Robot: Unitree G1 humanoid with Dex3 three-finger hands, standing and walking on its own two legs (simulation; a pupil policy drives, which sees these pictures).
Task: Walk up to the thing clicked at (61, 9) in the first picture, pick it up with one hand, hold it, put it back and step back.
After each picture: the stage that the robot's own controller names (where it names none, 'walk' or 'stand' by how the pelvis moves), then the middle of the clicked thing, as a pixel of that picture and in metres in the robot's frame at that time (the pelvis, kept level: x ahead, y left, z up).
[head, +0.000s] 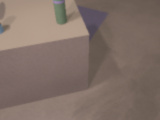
stand; (59, 4) +0.91 +0.15 +0.00
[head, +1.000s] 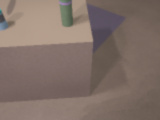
rise first; (65, 5) +0.84 +0.14 +0.02
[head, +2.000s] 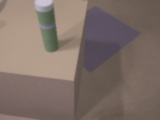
walk; (48, 27) +0.60 +0.18 +0.03
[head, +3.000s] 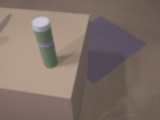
stand; (46, 45) +0.55 +0.18 +0.00
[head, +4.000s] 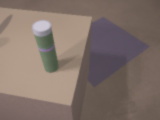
stand; (47, 49) +0.52 +0.17 +0.00
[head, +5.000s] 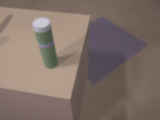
stand; (46, 45) +0.55 +0.18 +0.00
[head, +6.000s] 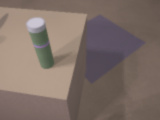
stand; (42, 46) +0.54 +0.20 +0.00
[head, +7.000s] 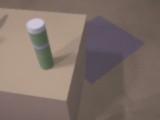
stand; (42, 46) +0.54 +0.20 +0.00
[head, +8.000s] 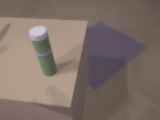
rise first; (44, 53) +0.51 +0.21 +0.00
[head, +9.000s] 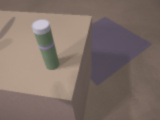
go down; (47, 47) +0.54 +0.20 +0.00
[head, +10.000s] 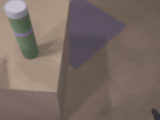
go down; (24, 33) +0.55 +0.19 +0.02
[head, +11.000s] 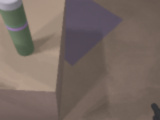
go down; (18, 27) +0.53 +0.19 +0.05
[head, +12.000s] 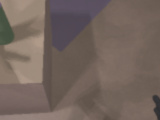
close in; out of the picture +0.54 +0.21 +0.08
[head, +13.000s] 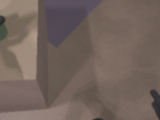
lift; out of the picture +0.55 +0.21 +0.10
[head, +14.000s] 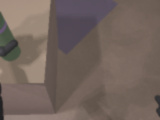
lift; out of the picture +0.48 +0.21 +0.08
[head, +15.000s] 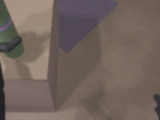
lift; (1, 27) +0.49 +0.20 +0.08
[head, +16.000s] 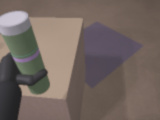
lift; (28, 59) +0.33 +0.16 +0.18
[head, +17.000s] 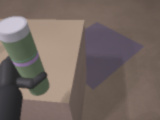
hold; (28, 62) +0.33 +0.17 +0.17
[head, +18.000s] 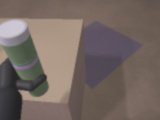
hold; (27, 64) +0.33 +0.17 +0.16
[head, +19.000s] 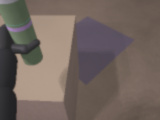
crouch; (22, 30) +0.43 +0.17 +0.20
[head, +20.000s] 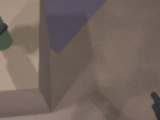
lower; out of the picture +0.53 +0.21 +0.09
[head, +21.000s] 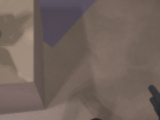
lower; out of the picture +0.54 +0.22 +0.10
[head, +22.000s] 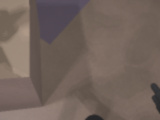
lower; out of the picture +0.55 +0.22 +0.10
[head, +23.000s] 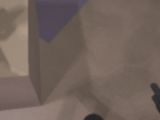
lower; out of the picture +0.55 +0.22 +0.11
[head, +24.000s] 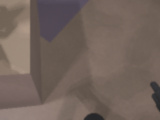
lower; out of the picture +0.56 +0.22 +0.11
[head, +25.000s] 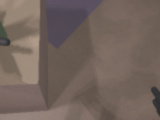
withdraw; out of the picture +0.53 +0.21 +0.09
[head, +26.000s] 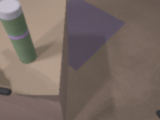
sink last; (20, 36) +0.51 +0.20 +0.06
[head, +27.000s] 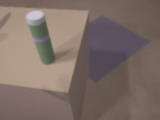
stand; (42, 40) +0.55 +0.21 +0.05
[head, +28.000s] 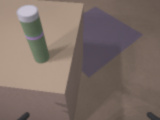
stand; (35, 37) +0.53 +0.21 +0.05
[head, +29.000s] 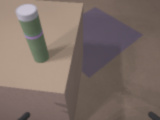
stand; (35, 37) +0.53 +0.21 +0.06
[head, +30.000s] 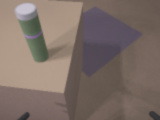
stand; (34, 36) +0.53 +0.21 +0.06
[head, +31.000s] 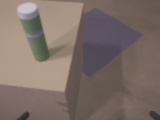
stand; (35, 35) +0.53 +0.21 +0.06
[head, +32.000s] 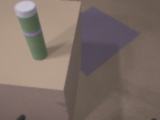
stand; (33, 34) +0.54 +0.20 +0.06
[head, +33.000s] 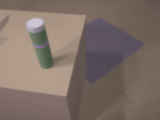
stand; (41, 46) +0.55 +0.21 +0.00
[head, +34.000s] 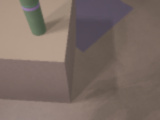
walk; (32, 9) +0.63 +0.21 +0.03
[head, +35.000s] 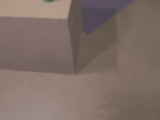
walk; out of the picture +0.93 +0.22 +0.03
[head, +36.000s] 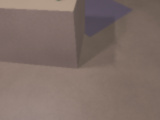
stand; out of the picture +1.17 +0.22 +0.02
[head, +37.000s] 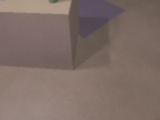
stand; out of the picture +1.15 +0.22 +0.00
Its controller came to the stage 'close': yes
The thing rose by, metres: 0.21
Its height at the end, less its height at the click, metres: +0.00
